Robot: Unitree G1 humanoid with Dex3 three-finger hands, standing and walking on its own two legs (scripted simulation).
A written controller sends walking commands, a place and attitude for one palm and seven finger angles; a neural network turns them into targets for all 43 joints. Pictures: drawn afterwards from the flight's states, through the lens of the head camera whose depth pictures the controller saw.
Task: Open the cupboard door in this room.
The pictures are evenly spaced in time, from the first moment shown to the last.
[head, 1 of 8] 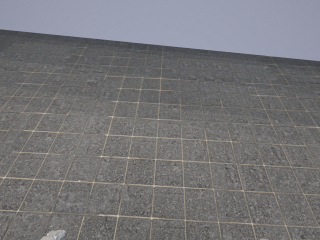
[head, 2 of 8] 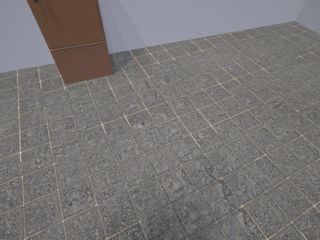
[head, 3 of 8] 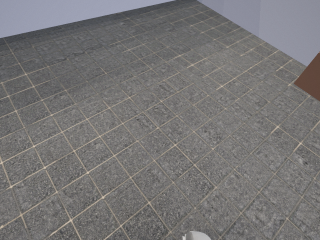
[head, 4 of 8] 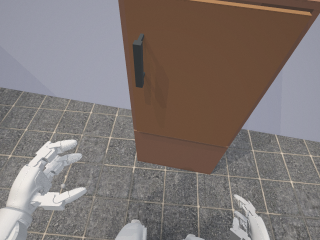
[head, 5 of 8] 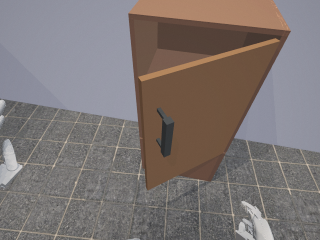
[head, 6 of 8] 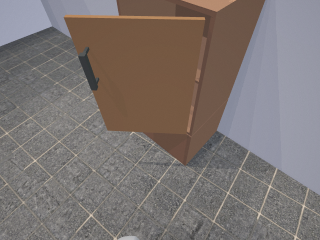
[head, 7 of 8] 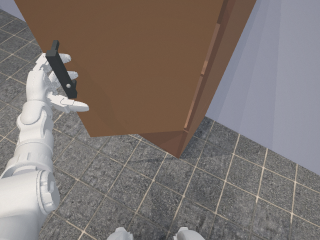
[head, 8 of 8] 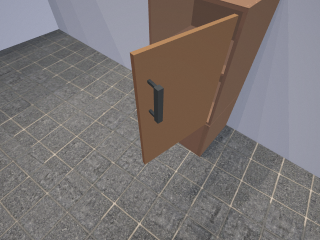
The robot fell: no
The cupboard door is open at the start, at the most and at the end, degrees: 0 80 78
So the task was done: yes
